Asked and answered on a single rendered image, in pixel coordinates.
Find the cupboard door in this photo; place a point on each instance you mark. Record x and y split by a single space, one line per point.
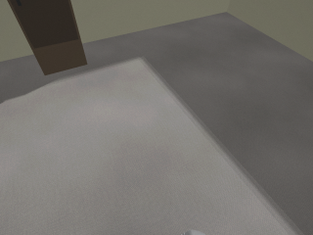
46 22

